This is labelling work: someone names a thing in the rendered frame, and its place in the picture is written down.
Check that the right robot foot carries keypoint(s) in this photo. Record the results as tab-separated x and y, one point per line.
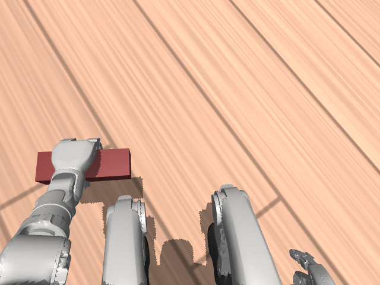
214	253

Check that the carton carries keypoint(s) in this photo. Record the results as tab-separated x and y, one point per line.
108	165

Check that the left robot hand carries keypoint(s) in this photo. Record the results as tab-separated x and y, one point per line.
75	154

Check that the right robot hand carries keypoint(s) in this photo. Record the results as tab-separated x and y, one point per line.
317	274

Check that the left robot arm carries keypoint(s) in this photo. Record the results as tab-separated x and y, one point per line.
38	254

